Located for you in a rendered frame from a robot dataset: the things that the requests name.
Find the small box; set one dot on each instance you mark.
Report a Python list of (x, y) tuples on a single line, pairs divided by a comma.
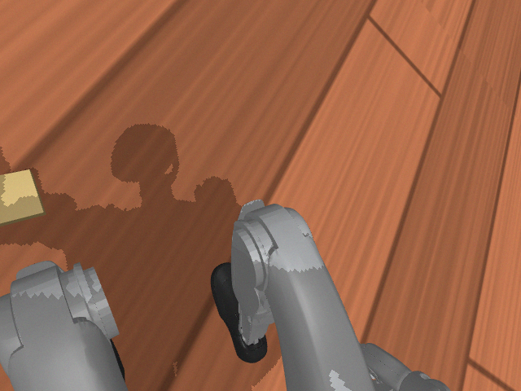
[(19, 198)]

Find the right robot arm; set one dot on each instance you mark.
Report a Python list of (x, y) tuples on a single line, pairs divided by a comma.
[(419, 381)]

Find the right robot foot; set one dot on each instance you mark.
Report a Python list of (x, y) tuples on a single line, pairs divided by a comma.
[(228, 309)]

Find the left robot foot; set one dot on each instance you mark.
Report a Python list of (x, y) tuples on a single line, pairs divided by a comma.
[(118, 360)]

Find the right robot hand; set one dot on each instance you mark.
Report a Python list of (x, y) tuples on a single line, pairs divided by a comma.
[(388, 371)]

